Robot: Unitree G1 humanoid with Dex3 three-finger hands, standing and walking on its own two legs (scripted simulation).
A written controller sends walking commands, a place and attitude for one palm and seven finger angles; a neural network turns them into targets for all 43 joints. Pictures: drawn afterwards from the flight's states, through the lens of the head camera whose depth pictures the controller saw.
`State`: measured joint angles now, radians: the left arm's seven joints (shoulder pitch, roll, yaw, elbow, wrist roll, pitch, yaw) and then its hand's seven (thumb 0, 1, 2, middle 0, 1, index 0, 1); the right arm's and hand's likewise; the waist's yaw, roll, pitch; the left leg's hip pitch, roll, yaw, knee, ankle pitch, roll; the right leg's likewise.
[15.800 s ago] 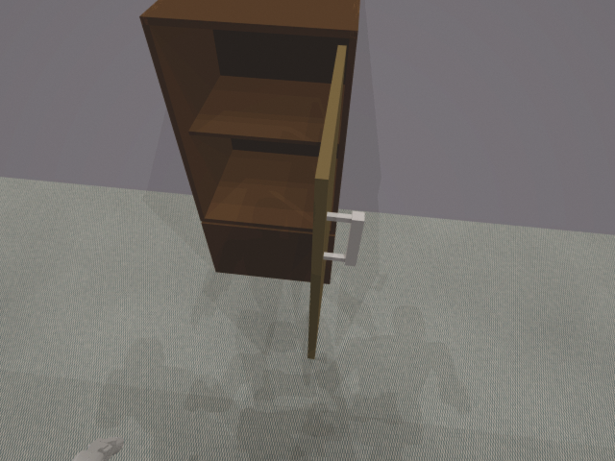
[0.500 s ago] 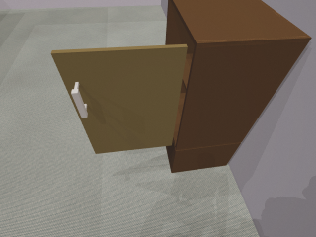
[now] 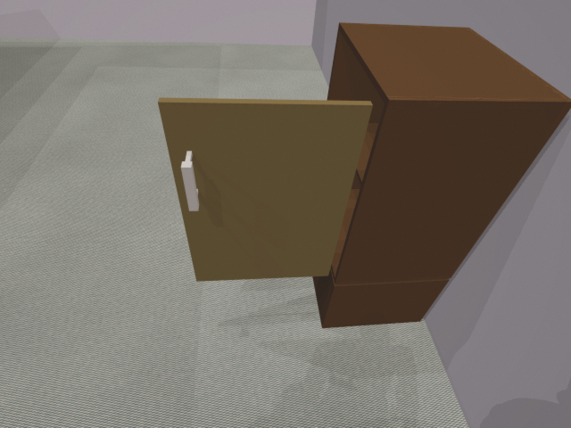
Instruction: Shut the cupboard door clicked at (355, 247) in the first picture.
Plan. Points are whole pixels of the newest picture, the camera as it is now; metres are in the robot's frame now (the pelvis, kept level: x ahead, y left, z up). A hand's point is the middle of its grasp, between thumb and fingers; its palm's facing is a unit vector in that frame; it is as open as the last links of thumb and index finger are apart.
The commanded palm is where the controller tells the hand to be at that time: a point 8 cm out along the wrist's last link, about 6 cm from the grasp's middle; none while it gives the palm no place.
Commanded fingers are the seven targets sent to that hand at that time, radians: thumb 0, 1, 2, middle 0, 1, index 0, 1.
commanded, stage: shuffle to correct the standing spot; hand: left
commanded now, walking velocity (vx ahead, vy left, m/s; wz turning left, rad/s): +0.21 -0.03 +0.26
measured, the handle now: (191, 181) +0.59 +0.25 -0.02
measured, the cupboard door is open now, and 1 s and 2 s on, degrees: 89 89 89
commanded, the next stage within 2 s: come to a stop and stand still in 0.98 s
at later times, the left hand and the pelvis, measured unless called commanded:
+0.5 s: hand out of the picture +0.03 +0.20 -0.17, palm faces +0.13 -0.98 -0.15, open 7.2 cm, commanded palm none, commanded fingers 0.00 0.90 0.90 -0.20 -0.30 -0.20 -0.30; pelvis +0.02 +0.03 +0.01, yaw +6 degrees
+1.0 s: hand out of the picture +0.13 +0.17 -0.17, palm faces +0.17 -0.97 -0.18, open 7.1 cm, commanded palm none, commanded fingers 0.00 0.90 0.90 -0.20 -0.30 -0.20 -0.30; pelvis +0.12 -0.01 +0.01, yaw +7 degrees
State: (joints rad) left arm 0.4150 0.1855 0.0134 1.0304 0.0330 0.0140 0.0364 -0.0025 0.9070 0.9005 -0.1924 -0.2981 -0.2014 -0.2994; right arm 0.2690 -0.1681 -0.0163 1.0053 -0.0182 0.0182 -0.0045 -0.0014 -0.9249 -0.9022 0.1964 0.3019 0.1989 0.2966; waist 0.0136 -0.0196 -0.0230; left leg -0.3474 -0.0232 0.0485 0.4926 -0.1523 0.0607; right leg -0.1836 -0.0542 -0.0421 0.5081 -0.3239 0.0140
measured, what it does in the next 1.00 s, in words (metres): walks ahead: right foot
